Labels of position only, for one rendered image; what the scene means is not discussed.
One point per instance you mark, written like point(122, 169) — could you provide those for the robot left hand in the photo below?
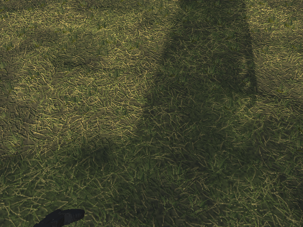
point(59, 218)

